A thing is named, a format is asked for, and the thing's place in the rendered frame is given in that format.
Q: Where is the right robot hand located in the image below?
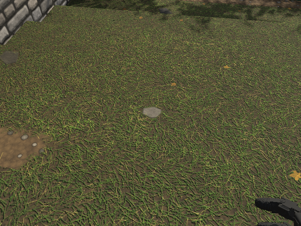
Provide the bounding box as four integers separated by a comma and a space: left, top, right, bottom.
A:
255, 197, 301, 226

